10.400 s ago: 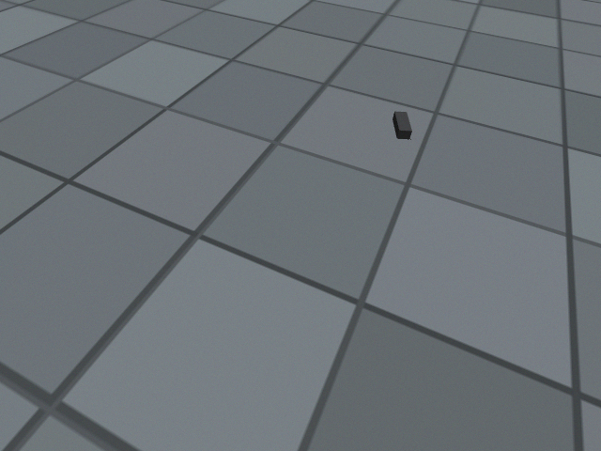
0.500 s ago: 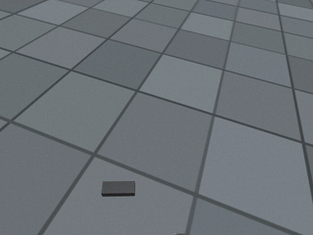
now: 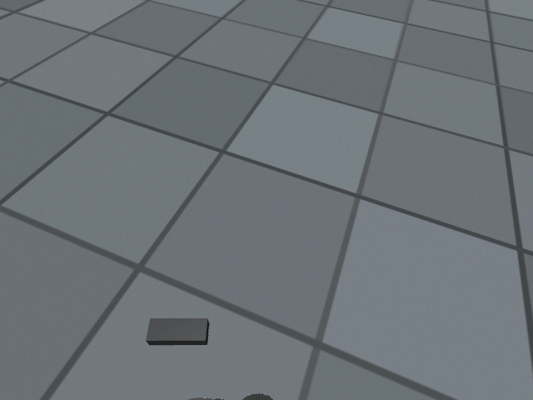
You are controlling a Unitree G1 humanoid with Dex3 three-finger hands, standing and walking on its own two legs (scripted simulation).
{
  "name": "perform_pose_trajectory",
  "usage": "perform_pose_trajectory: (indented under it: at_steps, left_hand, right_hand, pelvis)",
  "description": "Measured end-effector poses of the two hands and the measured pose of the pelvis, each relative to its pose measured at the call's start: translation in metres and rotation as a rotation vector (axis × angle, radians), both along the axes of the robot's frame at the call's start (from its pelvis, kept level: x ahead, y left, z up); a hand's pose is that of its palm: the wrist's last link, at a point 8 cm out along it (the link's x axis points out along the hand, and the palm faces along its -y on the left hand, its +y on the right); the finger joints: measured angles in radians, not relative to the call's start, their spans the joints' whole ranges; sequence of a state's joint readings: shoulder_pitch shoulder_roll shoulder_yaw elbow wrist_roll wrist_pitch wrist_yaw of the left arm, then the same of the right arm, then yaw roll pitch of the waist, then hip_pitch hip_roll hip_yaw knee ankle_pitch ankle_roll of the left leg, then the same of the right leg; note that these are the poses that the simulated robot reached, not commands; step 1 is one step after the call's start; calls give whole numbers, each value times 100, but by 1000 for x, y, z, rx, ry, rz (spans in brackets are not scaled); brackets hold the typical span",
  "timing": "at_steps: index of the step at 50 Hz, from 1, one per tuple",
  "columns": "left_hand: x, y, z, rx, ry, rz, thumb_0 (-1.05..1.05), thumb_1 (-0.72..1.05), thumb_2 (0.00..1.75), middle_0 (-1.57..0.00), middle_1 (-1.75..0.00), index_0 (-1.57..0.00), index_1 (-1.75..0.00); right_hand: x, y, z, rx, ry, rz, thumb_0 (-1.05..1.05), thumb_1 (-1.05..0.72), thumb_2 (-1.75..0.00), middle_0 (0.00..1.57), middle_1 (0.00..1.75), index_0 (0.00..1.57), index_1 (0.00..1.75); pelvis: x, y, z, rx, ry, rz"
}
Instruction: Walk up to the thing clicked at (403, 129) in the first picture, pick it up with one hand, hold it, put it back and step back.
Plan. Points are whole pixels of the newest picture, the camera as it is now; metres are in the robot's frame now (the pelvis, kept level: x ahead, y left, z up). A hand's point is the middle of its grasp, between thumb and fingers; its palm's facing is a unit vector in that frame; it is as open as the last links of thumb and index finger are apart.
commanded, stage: walk up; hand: left
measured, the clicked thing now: (178, 331) +0.42 +0.26 -0.73
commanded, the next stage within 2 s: stand in 1.80 s
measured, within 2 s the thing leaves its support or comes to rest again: neither
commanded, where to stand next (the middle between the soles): +0.04 +0.02 m, yaw +2 degrees
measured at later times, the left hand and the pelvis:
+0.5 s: hand out of the picture +0.11 +0.26 -0.12, palm faces +0.05 -0.92 -0.38, open 7.4 cm; pelvis +0.02 -0.01 +0.02, yaw +2 degrees
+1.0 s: hand out of the picture +0.07 +0.28 -0.13, palm faces +0.05 -0.94 -0.34, open 7.4 cm; pelvis +0.00 +0.02 +0.02, yaw +2 degrees
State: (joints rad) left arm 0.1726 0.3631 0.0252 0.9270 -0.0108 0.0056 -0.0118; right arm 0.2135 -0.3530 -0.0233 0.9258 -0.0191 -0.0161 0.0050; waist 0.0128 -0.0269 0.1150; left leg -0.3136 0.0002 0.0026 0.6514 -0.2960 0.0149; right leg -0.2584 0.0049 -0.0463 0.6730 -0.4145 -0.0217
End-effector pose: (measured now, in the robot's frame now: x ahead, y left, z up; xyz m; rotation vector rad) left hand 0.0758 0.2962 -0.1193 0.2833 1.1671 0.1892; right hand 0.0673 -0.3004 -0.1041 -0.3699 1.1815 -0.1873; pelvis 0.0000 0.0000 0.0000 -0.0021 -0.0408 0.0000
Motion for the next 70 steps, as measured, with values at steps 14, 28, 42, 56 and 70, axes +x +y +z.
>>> perform_pose_trajectory:
  at_steps: [14,28,42,56,70]
  left_hand:
    - [38,1,38,89,-54,15,0,90,90,-20,-30,-20,-30]
    - [22,6,31,49,-9,47,0,90,90,-20,-30,-20,-30]
    - [-8,16,20,8,57,62,0,90,90,-20,-30,-20,-30]
    - [-24,28,23,26,73,83,0,90,90,-20,-29,-20,-30]
    - [-21,24,23,28,66,94,0,90,90,-20,-29,-20,-30]
  right_hand:
    - [72,-5,0,68,-70,29,0,-90,-90,20,30,20,30]
    - [55,-1,12,37,-10,12,0,-90,-90,20,30,20,30]
    - [19,17,13,27,48,-14,0,-90,-90,20,30,20,30]
    - [23,29,10,45,37,1,0,-90,-90,20,30,20,30]
    - [40,24,11,38,24,24,0,-90,-90,20,30,20,30]
  pelvis:
    - [17,-14,15,8,2,27]
    - [14,-5,23,-3,-13,30]
    - [4,11,25,-8,-4,33]
    - [2,17,25,-10,5,46]
    - [7,14,24,-8,14,64]
